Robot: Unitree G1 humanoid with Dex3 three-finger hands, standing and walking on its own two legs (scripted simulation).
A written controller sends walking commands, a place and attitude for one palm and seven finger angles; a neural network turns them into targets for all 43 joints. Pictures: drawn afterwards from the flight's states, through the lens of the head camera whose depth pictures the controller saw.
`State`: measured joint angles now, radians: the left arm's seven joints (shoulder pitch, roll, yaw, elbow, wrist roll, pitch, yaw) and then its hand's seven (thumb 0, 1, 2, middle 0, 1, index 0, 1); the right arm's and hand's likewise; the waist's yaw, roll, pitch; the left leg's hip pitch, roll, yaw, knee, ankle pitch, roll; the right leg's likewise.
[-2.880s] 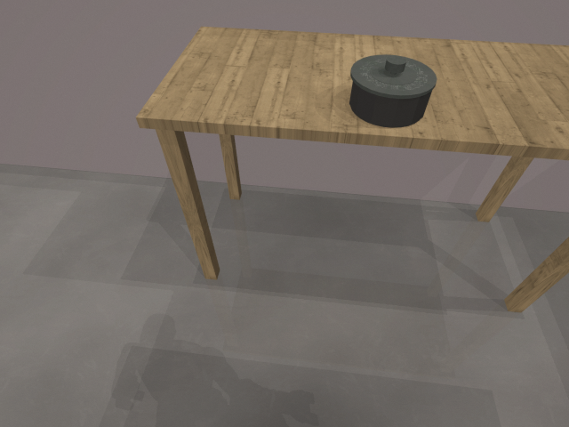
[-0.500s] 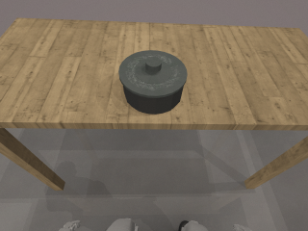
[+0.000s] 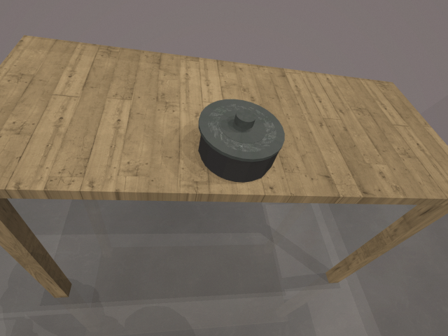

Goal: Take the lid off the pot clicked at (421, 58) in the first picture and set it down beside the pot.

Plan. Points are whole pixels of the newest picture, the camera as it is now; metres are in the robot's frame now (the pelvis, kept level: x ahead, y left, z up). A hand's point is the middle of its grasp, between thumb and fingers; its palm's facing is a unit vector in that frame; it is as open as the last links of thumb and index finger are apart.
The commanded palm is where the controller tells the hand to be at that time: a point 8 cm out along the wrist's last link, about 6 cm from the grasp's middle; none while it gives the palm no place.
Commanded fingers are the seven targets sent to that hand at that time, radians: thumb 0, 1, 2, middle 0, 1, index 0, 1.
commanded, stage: come to a stop and stand still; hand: left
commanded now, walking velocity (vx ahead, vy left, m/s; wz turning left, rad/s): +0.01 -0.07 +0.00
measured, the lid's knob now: (244, 118) +0.52 -0.01 +0.10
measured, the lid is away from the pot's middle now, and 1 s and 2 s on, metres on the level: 0.00 0.00 0.00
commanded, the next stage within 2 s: look again from close up in 0.74 s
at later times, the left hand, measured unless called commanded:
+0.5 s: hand out of the picture +0.04 +0.12 -0.19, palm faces +0.05 -0.98 -0.21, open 7.2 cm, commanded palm none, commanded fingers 0.00 0.90 0.90 -0.20 -0.30 -0.20 -0.30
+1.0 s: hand out of the picture -0.01 +0.17 -0.20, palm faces +0.06 -0.97 -0.21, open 7.4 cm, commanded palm none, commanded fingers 0.00 0.90 0.90 -0.20 -0.30 -0.20 -0.30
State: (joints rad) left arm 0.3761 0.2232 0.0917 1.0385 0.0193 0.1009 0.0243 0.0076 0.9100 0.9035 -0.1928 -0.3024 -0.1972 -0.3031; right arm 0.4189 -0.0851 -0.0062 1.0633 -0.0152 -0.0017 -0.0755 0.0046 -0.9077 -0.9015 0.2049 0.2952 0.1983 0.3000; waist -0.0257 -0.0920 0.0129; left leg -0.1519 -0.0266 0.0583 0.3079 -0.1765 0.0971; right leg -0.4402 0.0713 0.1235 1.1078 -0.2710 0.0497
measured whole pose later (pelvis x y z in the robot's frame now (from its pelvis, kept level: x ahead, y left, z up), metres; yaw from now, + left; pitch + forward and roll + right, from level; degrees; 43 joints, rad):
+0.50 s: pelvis +0.01 -0.06 -0.01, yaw +1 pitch +1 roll +0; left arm 0.25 0.16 0.04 1.07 0.01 0.00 0.05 0.00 0.95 0.90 -0.19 -0.30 -0.20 -0.30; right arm 0.35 -0.07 -0.02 1.15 -0.01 -0.01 -0.03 0.00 -0.91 -0.90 0.20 0.29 0.20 0.30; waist -0.04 -0.01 0.00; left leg -0.21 -0.03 0.05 0.44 -0.25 0.04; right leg -0.20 -0.01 0.01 0.45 -0.27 0.01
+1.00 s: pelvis +0.00 -0.02 -0.02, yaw -1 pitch -2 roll -1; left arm 0.32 0.18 0.02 1.04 0.02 0.03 0.06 0.01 0.91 0.90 -0.20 -0.30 -0.20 -0.30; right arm 0.14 -0.21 -0.03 0.90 -0.01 0.01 -0.02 0.00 -0.91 -0.90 0.20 0.29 0.19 0.30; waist 0.04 -0.01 0.04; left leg -0.24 -0.05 0.05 0.59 -0.32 0.09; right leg -0.27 -0.04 0.02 0.71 -0.48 0.00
